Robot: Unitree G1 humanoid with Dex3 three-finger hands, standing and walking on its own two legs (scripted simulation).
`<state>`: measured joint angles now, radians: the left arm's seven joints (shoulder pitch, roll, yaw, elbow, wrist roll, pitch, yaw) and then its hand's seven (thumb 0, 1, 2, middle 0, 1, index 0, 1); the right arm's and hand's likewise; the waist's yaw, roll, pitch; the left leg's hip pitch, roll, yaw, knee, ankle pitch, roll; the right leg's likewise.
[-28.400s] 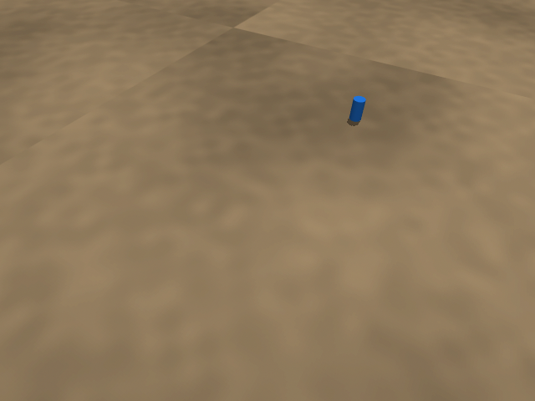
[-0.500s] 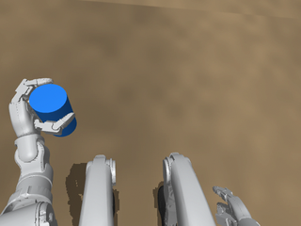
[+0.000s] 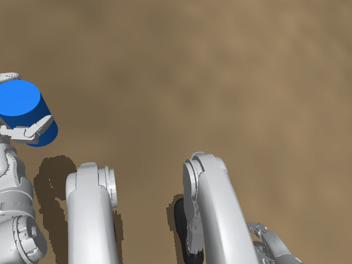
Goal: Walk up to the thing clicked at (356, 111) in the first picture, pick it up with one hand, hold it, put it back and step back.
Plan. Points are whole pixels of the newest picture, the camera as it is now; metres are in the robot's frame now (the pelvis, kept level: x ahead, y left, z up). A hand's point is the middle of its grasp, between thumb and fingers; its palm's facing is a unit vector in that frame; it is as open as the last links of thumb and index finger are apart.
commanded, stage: crouch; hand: left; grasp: from the side
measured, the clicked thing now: (29, 117) +0.44 +0.27 -0.09
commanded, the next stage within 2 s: lower in 0.44 s
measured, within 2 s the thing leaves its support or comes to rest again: neither
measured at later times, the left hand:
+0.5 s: hand (32, 120) +0.44 +0.28 -0.12, palm faces +0.32 -0.95 -0.01, open 10.9 cm
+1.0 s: hand (43, 125) +0.45 +0.28 -0.19, palm faces +0.33 -0.94 +0.01, open 10.9 cm
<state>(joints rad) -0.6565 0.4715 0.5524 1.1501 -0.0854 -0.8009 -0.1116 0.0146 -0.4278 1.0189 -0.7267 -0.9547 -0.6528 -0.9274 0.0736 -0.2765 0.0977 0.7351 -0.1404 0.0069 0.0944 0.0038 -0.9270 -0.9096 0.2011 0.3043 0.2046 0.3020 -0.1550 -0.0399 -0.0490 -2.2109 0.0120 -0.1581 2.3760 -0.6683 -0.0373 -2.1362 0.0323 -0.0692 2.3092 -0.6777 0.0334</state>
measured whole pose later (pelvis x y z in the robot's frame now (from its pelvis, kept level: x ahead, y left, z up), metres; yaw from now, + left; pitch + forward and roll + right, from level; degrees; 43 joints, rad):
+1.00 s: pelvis +0.00 +0.01 -0.06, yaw -6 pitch +17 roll -14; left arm -0.65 0.72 0.62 1.33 -0.09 -0.96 -0.08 0.02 -0.43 1.02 -0.74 -0.94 -0.66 -0.91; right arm -0.08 -0.35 0.35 0.64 -0.28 0.04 0.13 0.00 -0.93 -0.90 0.20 0.30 0.21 0.30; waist -0.24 -0.19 0.21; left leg -2.25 0.00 -0.30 2.62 -0.70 -0.04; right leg -2.13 0.08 -0.17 2.44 -0.66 0.06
